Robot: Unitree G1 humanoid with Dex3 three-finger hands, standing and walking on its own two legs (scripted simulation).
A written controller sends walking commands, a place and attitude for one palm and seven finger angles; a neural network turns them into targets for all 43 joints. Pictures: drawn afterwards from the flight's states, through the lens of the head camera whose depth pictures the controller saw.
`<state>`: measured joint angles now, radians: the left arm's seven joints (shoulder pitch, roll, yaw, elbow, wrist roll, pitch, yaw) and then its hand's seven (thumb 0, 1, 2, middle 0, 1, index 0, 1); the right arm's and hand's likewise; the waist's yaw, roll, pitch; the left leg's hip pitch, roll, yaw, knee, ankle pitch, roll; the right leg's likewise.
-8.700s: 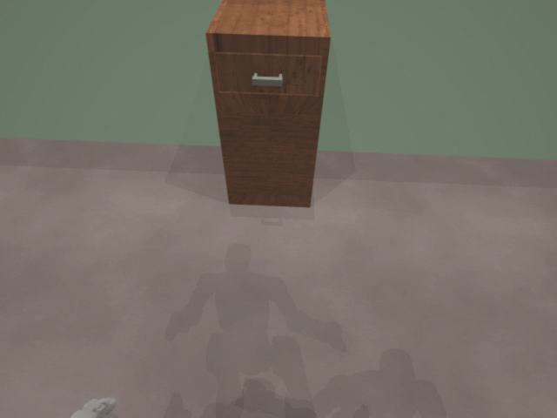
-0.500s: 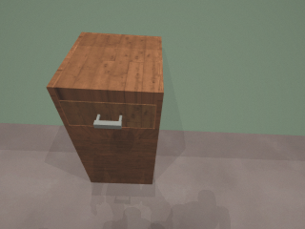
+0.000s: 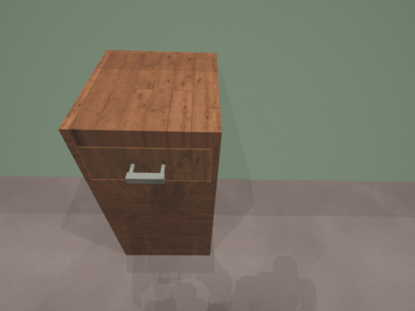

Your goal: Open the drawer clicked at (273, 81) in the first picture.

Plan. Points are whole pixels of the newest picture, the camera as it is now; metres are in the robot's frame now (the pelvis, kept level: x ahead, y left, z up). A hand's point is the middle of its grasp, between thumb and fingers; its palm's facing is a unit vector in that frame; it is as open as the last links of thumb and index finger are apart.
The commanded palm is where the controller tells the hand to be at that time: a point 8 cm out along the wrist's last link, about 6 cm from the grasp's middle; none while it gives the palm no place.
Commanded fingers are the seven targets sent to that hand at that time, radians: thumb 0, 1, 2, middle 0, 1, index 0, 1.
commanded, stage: come to a stop and stand still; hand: left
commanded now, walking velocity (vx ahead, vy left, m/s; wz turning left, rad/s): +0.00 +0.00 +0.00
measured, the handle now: (146, 172) +0.48 +0.21 -0.09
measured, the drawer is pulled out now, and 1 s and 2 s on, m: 0.00 0.00 0.00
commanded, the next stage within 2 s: look again from close up in 0.30 s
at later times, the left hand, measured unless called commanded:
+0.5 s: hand out of the picture -0.01 +0.15 -0.18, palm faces +0.03 -0.98 -0.18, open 7.3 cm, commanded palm none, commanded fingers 0.00 0.90 0.90 -0.20 -0.30 -0.20 -0.30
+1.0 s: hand out of the picture -0.03 +0.16 -0.18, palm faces +0.04 -0.98 -0.17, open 7.3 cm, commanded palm none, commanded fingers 0.00 0.90 0.90 -0.20 -0.30 -0.20 -0.30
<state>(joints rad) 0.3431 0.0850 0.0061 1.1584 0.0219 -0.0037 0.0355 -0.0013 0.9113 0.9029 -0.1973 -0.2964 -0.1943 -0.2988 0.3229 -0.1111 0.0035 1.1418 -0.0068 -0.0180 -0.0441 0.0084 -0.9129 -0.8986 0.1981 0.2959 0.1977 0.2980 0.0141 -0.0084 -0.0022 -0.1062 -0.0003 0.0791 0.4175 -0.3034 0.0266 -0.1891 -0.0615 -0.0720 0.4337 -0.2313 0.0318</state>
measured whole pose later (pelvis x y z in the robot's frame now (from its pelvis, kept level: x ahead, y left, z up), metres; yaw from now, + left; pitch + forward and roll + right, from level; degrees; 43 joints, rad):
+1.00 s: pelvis -0.03 +0.00 +0.00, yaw +1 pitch -2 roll -1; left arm 0.32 0.16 -0.01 1.07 0.02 -0.01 0.04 0.00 0.91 0.90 -0.20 -0.30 -0.19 -0.30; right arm 0.28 -0.16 0.01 1.09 -0.01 0.00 -0.02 0.00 -0.92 -0.90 0.20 0.30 0.20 0.30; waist 0.01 -0.01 0.02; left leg -0.14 0.01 0.07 0.48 -0.30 0.02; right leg -0.19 -0.05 -0.09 0.44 -0.20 0.02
